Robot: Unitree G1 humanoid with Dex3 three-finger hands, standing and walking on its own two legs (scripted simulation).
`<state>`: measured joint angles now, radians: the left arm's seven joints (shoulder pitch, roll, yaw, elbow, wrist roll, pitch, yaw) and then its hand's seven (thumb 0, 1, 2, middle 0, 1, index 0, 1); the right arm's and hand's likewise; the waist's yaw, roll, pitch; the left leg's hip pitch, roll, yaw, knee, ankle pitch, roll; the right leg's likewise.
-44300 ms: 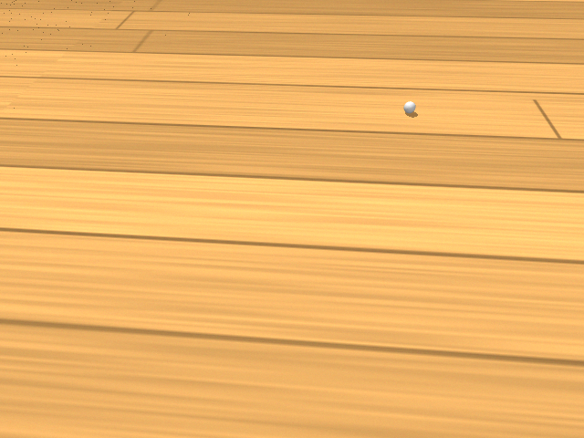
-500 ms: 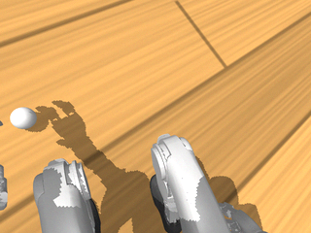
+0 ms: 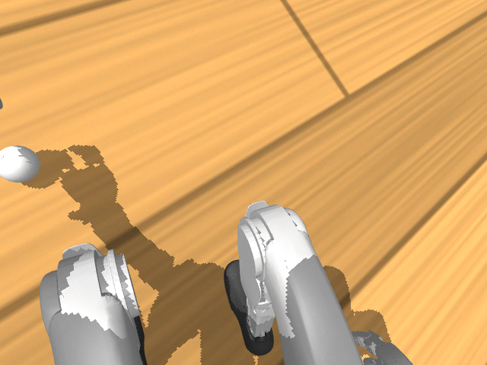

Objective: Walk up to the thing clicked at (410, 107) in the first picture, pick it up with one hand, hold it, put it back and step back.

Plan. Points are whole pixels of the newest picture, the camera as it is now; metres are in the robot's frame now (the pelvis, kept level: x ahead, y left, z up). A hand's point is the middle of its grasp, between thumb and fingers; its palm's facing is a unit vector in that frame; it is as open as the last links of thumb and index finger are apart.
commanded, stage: home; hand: left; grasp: from above
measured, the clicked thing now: (18, 164) +0.50 +0.29 -0.29
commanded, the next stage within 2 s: none
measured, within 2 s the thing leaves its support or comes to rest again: neither
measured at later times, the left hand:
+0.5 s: hand out of the picture +0.41 +0.28 -0.01, palm faces -0.34 -0.50 -0.80, open 9.3 cm
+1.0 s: hand out of the picture +0.27 +0.23 +0.20, palm faces +0.09 -0.94 -0.33, open 7.4 cm
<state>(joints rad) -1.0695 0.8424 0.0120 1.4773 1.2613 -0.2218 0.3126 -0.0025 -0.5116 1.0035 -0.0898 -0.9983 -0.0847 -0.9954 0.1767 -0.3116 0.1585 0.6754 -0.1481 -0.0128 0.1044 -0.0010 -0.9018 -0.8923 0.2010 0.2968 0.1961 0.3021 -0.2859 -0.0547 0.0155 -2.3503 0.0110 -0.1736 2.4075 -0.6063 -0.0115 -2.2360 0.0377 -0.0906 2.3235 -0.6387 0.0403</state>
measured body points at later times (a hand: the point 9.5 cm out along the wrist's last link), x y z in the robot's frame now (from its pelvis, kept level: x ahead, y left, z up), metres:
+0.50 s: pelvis +0.01 +0.00 +0.11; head +0.21 +0.05 +0.51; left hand +0.42 +0.31 +0.03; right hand +0.13 -0.26 -0.02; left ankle +0.09 +0.13 -0.29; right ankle +0.11 -0.12 -0.29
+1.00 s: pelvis +0.04 +0.00 +0.29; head +0.14 +0.04 +0.73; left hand +0.26 +0.28 +0.22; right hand +0.27 -0.20 +0.21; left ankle +0.09 +0.13 -0.29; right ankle +0.11 -0.13 -0.29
